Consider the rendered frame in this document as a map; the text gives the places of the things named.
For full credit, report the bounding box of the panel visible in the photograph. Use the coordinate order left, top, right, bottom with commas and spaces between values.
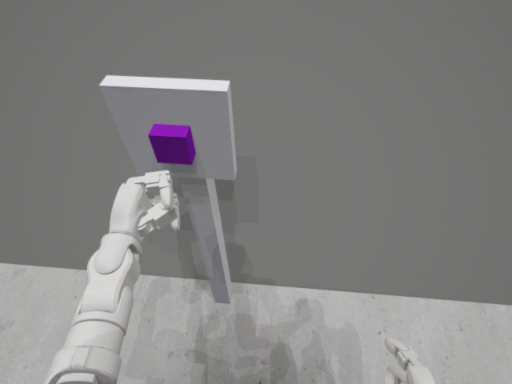
99, 75, 237, 304

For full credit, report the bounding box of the left robot forearm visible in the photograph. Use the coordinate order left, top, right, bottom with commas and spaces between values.
43, 233, 142, 384

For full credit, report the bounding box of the robot left hand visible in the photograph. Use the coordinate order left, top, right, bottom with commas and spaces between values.
109, 170, 180, 245

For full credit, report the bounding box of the robot right hand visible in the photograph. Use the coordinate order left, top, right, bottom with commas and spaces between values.
384, 337, 436, 384

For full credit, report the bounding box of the button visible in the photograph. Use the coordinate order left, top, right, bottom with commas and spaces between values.
148, 124, 196, 165

